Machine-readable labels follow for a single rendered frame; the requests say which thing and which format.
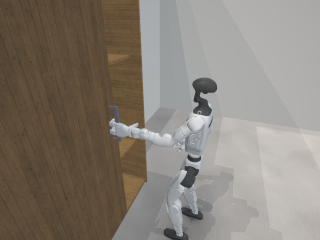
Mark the left robot hand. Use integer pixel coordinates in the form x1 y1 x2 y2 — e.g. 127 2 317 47
109 118 139 138

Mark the right robot hand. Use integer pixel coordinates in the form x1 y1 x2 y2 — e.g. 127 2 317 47
172 138 185 153

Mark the left robot upper arm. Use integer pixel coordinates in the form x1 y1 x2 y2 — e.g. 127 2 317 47
162 116 205 148

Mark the robot head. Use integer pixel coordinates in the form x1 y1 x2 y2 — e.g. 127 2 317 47
192 77 217 116

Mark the wardrobe door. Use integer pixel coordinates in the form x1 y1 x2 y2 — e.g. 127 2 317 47
0 0 127 240

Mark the left robot thigh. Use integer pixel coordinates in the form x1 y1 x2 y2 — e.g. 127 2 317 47
166 167 196 212

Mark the left robot forearm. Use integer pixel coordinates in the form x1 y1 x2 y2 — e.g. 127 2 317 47
128 127 171 147

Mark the right robot upper arm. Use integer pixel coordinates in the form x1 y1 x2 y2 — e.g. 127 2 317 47
208 103 213 134

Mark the handle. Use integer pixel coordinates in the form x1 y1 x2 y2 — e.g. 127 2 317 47
108 105 122 142

